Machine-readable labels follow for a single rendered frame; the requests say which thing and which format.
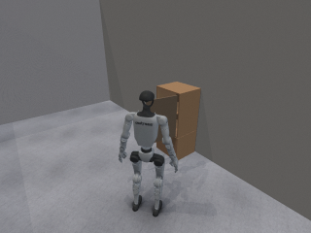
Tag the left robot upper arm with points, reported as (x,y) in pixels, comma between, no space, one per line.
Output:
(127,125)

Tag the robot left forearm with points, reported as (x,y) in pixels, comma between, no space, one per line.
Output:
(123,144)

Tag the robot right forearm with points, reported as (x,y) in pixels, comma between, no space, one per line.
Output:
(170,150)

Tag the robot right hand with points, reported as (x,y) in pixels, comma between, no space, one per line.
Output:
(174,163)

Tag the cupboard door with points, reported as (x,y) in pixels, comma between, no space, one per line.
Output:
(165,106)

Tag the robot right thigh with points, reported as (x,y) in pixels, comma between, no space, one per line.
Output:
(159,162)

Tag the right robot upper arm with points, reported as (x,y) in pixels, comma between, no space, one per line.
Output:
(163,122)

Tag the robot right shin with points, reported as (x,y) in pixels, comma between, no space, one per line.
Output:
(157,193)

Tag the robot left hand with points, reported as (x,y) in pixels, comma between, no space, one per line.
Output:
(122,155)

